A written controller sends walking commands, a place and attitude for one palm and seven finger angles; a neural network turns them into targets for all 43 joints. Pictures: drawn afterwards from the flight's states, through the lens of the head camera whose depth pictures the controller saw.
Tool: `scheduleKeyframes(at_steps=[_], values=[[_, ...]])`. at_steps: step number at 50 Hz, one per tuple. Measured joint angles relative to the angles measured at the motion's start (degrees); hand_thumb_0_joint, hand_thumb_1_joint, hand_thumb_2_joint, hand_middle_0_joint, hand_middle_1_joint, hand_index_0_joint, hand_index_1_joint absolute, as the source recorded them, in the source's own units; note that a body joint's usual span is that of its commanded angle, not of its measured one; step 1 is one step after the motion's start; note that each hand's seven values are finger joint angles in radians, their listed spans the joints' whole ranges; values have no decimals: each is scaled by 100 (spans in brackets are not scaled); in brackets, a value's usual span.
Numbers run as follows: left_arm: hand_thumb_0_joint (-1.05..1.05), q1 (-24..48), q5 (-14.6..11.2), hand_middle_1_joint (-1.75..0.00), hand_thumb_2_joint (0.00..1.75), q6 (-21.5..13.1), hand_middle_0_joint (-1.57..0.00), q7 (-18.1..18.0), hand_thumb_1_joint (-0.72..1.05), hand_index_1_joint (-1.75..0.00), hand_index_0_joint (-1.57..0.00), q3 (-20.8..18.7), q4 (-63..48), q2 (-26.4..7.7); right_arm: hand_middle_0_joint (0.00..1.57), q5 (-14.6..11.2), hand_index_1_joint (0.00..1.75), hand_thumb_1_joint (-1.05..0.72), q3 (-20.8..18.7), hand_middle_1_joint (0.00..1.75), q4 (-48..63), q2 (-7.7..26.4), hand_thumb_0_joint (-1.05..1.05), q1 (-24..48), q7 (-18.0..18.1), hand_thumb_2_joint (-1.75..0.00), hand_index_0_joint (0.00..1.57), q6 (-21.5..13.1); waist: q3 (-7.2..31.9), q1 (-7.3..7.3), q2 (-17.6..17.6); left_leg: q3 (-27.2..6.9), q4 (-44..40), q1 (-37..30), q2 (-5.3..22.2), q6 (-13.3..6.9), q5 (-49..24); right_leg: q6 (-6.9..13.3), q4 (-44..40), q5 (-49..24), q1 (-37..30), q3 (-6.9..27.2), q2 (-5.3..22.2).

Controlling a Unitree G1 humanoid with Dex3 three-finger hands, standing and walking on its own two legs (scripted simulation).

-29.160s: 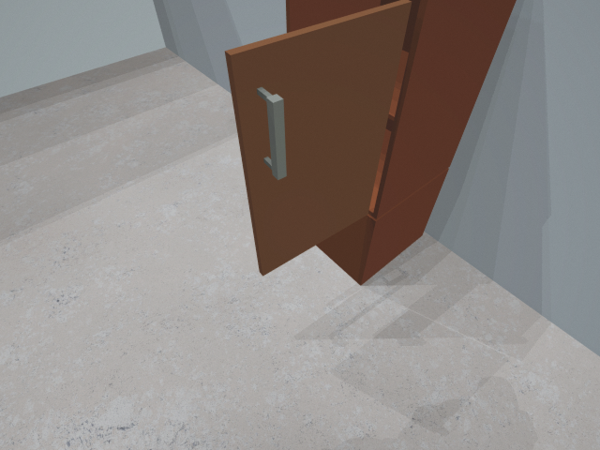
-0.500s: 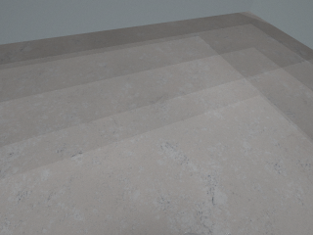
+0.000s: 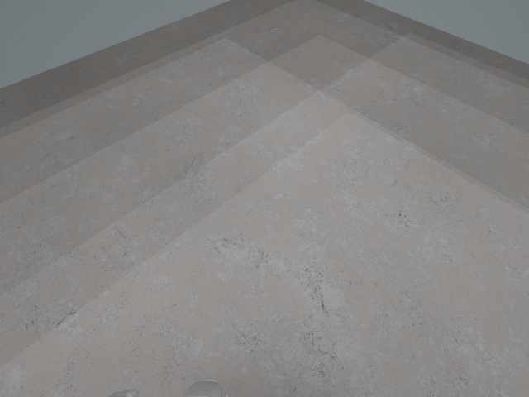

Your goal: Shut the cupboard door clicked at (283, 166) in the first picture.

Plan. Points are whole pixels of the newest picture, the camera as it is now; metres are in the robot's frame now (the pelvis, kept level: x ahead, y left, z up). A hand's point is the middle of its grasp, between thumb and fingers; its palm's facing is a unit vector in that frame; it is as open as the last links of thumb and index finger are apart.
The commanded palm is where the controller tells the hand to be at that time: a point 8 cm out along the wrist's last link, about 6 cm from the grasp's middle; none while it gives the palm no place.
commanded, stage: turn to face it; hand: left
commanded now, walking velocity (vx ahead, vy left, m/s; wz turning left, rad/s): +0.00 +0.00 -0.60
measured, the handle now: out of the picture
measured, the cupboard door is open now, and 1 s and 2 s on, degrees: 51 51 51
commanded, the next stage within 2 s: none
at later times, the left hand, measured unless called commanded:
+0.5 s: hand (177, 366) +0.18 +0.17 -0.16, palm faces -0.29 -0.92 -0.28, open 7.4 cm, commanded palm none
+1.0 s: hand (193, 336) +0.24 +0.15 -0.18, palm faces -0.52 -0.83 -0.21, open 7.4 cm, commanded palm none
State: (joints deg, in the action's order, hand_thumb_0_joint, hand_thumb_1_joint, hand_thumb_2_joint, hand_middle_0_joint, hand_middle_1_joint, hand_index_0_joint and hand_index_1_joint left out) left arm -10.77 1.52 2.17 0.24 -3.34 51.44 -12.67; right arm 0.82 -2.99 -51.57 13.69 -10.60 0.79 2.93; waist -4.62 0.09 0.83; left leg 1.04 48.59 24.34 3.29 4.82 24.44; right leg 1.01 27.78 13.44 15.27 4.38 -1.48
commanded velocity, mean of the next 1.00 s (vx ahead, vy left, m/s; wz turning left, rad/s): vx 0.00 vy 0.00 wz -0.60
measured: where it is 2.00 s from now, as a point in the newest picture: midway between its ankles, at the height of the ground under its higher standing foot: outside the picture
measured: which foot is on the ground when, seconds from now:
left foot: up 0.00-0.06, down 0.08-0.44, up 0.46-0.86, down 0.88-1.00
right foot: down 0.00-0.08, up 0.10-0.42, down 0.44-0.86, up 0.88-1.00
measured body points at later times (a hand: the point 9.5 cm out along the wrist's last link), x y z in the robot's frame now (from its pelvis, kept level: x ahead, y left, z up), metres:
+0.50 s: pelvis +0.02 +0.00 -0.02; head +0.05 -0.04 +0.43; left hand +0.20 +0.22 -0.14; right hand -0.02 -0.27 -0.17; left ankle +0.03 +0.15 -0.71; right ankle -0.02 -0.10 -0.74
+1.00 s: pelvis +0.06 +0.01 +0.00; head +0.11 +0.01 +0.44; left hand +0.27 +0.20 -0.16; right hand +0.00 -0.25 -0.12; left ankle +0.13 +0.11 -0.74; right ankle -0.04 -0.07 -0.67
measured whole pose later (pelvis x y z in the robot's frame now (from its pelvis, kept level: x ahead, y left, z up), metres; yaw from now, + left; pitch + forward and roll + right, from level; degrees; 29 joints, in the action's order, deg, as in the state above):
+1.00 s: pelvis +0.06 +0.01 +0.00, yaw -36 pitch +1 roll -1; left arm -11.3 1.2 4.4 1.3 -5.3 52.0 -15.7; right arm 2.0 -0.2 -48.2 11.0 -10.6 1.6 1.1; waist -4.8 -1.5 3.0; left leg 4.5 30.9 15.4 4.2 0.3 16.1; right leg -2.5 59.8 28.4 25.6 1.5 -2.3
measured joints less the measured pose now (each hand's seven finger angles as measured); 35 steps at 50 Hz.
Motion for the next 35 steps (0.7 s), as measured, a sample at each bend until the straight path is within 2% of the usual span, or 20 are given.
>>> scheduleKeyframes(at_steps=[3, 4, 5, 6, 8, 10, 13, 19, 22, 23, 25, 26, 28, 31, 35], values=[[1, -36, -23, -29, 90, 52, -20, 11, 90, -30, -20, -24, 23, -15, 20, -27, 30, -91, 56, 30, 63, -71, 1, 19, 19, -90, 20, -81, 45, -33, 77, 6, -1123, -440, -101, -26, -461, -111, 233, 131, 96, 211, -63], [1, -65, -45, -29, 90, 87, -20, 15, 90, -30, -20, -32, 14, -12, 20, -22, 30, -91, 80, 30, 109, -63, 0, -17, 23, -90, 20, -132, 97, -29, 35, -12, -1607, -626, -70, -103, -731, -157, 386, 216, 177, 251, -139], [1, -47, -74, -29, 90, 125, -20, 23, 90, -30, -20, -51, 26, -39, 20, 7, 30, -91, 93, 30, 117, -97, 0, -24, 37, -90, 20, -182, 104, -13, 63, 24, -1645, -626, -67, -268, -949, -171, 677, 518, 302, 265, -159], [1, -11, -82, -29, 90, 164, -20, 28, 90, -30, -20, -71, 43, -81, 20, 40, 30, -91, 123, 30, 126, -148, 0, -28, 47, -90, 20, -204, 74, -22, 121, 101, -1543, -623, -57, -373, -935, -190, 1146, 980, 458, 211, -152], [1, 12, -57, -29, 90, 210, -20, 53, 91, -30, -20, -119, 35, -162, 20, 94, 30, -90, 204, 30, 158, -244, 0, -82, 48, -90, 20, -210, 44, -51, 194, 267, -1537, -734, 25, -454, -813, -243, 2206, 1461, 789, -17, -127], [1, 47, -32, -29, 90, 235, -20, 102, 91, -30, -20, -161, 32, -221, 20, 117, 30, -90, 257, 30, 174, -311, 0, -169, 62, -90, 21, -208, 40, -57, 195, 377, -1713, -883, 119, -446, -818, -325, 2979, 1472, 1012, -260, -61], [1, 110, -42, -29, 90, 261, -20, 157, 91, -30, -20, -189, -17, -255, 20, 125, 30, -90, 287, 30, 173, -343, 0, -262, 88, -90, 21, -187, 9, -72, 125, 537, -1960, -1062, 250, -416, -912, -428, 3295, 1347, 1094, -507, 84], [1, 207, -51, -29, 90, 252, -20, 199, 91, -30, -19, -146, -81, -201, 21, 125, 30, -90, 186, 30, 122, -234, 0, -328, 54, -90, 21, -166, -74, 7, -113, 938, -1864, -1189, 520, -292, -772, -403, 1985, 1233, 619, -772, 244], [1, 203, -45, -29, 90, 164, -20, 213, 91, -30, -19, -99, -133, -171, 21, 90, 30, -90, 104, 30, 85, -111, 0, -401, 19, -90, 21, -124, -50, 39, -218, 1125, -1410, -1100, 668, -157, -490, -280, 783, 475, 104, -869, 220], [1, 197, -26, -29, 90, 89, -20, 197, 91, -30, -19, -84, -134, -153, 21, 60, 30, -90, 66, 30, 59, -54, 0, -412, 6, -90, 21, -92, -34, 36, -272, 1091, -1068, -971, 726, -147, -325, -106, 601, 425, 26, -842, 165], [1, 210, -36, -29, 90, -3, -20, 134, 91, -30, -19, -23, -101, -52, 20, 31, 30, -90, -3, 30, -30, 77, 0, -317, 20, -90, 21, 52, -83, 61, -418, 593, 51, -538, 597, -126, 409, 99, 770, 545, 90, -788, 67], [1, 182, -39, -29, 90, -23, -20, 101, 91, -30, -20, -3, -99, -8, 20, 25, 30, -90, -25, 30, -64, 118, 0, -271, 31, -90, 21, 106, -82, 64, -431, 396, 594, -309, 468, -124, 522, 140, 733, 550, 77, -739, 56], [1, 104, -49, -29, 90, -23, -20, 39, 91, -30, -20, 11, -89, 45, 20, 25, 30, -90, -48, 30, -95, 150, 1, -167, 30, -90, 20, 144, -75, 42, -376, 208, 1313, 55, 283, -90, 357, 139, 479, 412, -1, -585, 39], [1, -8, -56, -29, 90, -11, -20, 5, 91, -30, -20, 34, -41, 59, 20, 35, 30, -91, -51, 30, -22, 136, 1, -33, -8, -90, 20, 108, -57, 33, -242, 89, 1490, 357, 168, -17, -56, 153, 82, 158, -101, -348, -3], [1, -117, -39, -29, 90, -19, -20, 10, 91, -30, -20, 50, 17, 69, 20, 29, 30, -91, -40, 30, 81, 95, 1, 89, -16, -90, 20, 54, -24, 6, -126, -38, 935, 369, 80, 44, -185, 150, -157, 23, -168, -100, -82]])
